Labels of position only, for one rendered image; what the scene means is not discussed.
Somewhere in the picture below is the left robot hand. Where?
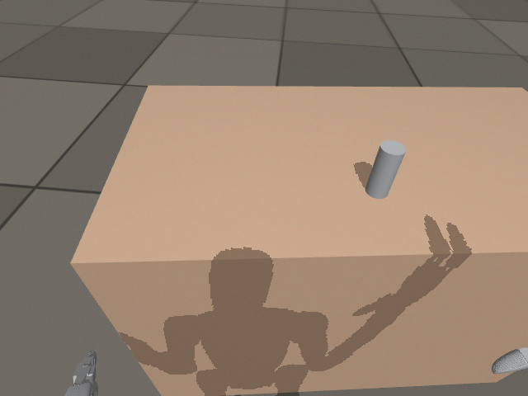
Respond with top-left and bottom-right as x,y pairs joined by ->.
64,351 -> 98,396

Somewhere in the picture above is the can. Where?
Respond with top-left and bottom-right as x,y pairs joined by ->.
365,140 -> 406,199

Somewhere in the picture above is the right robot hand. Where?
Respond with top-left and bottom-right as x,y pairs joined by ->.
492,347 -> 528,374

